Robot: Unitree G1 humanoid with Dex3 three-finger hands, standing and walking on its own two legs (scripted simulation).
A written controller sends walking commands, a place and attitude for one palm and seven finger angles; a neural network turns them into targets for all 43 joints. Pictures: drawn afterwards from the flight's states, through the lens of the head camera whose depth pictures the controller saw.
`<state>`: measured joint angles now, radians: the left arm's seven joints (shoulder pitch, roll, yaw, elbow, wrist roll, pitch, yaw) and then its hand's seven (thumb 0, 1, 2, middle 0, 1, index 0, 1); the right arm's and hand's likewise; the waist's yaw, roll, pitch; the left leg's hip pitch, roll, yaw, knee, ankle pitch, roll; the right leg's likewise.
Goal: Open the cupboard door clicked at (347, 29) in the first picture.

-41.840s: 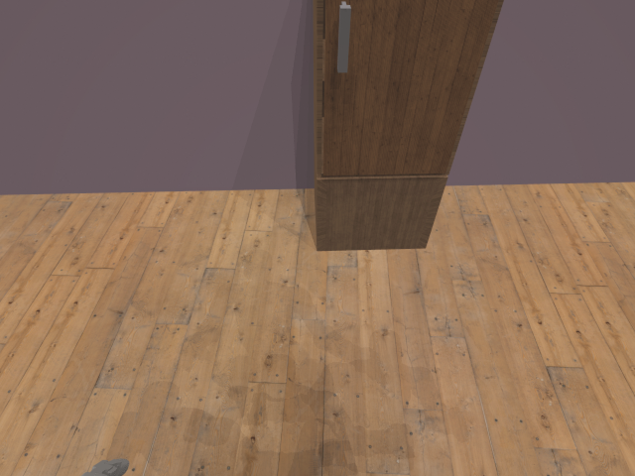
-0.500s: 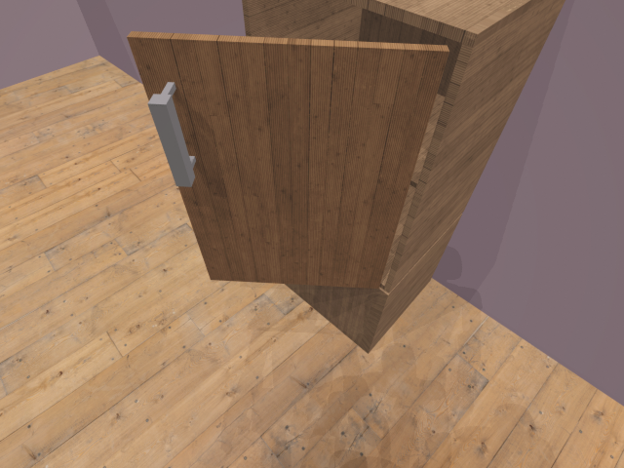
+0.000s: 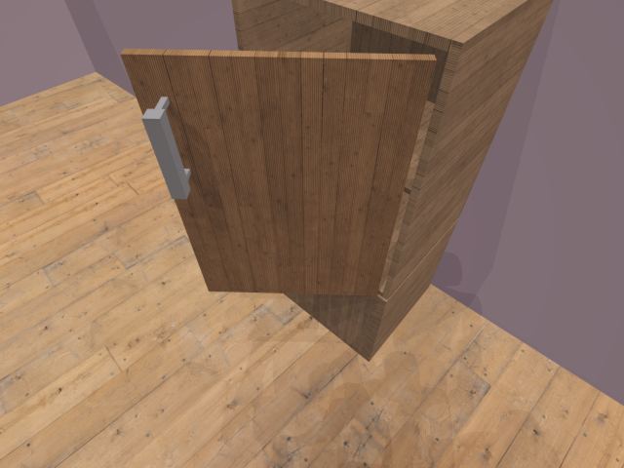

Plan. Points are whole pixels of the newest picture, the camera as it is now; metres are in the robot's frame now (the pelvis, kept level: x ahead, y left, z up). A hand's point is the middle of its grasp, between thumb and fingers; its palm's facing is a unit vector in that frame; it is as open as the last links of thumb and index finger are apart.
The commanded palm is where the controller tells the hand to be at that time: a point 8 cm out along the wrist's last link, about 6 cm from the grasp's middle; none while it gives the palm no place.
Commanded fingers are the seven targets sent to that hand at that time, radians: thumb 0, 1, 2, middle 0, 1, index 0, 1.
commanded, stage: come to a stop and stand still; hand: left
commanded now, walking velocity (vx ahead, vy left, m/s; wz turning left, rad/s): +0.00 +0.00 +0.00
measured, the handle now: (172, 149) +0.54 +0.25 +0.12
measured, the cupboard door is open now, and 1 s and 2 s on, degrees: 40 40 40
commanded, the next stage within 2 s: look again from close up in 0.74 s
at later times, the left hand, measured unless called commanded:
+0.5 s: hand out of the picture -0.03 +0.10 -0.16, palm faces +0.01 -0.98 -0.19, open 7.4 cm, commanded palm none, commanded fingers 0.00 0.90 0.90 -0.20 -0.30 -0.20 -0.30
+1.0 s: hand out of the picture -0.01 +0.10 -0.16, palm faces +0.02 -0.98 -0.21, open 7.3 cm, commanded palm none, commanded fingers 0.00 0.90 0.90 -0.20 -0.30 -0.20 -0.30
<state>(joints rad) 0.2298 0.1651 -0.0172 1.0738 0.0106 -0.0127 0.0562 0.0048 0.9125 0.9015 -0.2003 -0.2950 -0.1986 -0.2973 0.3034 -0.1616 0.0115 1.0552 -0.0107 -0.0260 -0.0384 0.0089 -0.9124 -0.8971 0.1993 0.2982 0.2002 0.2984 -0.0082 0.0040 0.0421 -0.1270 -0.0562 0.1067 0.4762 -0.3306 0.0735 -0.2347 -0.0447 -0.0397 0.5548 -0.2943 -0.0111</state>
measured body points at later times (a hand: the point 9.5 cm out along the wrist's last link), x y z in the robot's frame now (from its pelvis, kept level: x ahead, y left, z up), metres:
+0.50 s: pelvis -0.02 -0.06 +0.01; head -0.01 -0.07 +0.46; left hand -0.03 +0.16 -0.15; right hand -0.06 -0.27 -0.16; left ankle -0.04 +0.06 -0.73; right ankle +0.00 -0.13 -0.73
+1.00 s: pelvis -0.01 -0.07 +0.01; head +0.00 -0.08 +0.46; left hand -0.01 +0.15 -0.15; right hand -0.03 -0.27 -0.16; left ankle -0.04 +0.06 -0.73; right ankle +0.00 -0.13 -0.73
